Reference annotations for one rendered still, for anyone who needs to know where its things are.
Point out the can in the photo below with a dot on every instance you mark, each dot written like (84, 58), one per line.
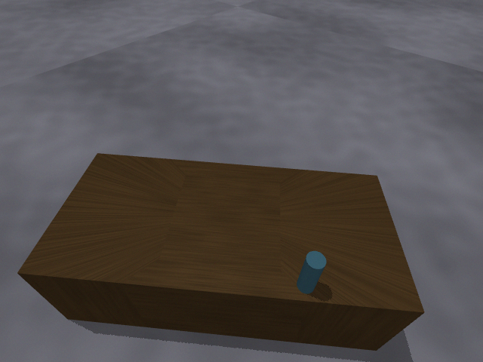
(311, 271)

